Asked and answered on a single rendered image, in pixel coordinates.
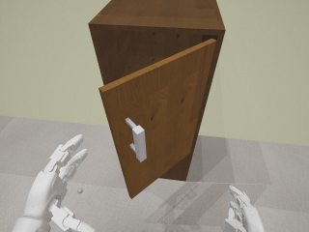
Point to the handle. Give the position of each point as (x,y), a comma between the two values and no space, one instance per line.
(139,146)

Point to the robot right hand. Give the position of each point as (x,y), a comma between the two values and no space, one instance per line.
(248,218)

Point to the robot left hand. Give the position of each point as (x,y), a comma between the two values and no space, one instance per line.
(41,201)

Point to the cupboard door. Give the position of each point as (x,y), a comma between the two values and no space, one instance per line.
(165,99)

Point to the left robot forearm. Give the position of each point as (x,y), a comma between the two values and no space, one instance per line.
(31,224)

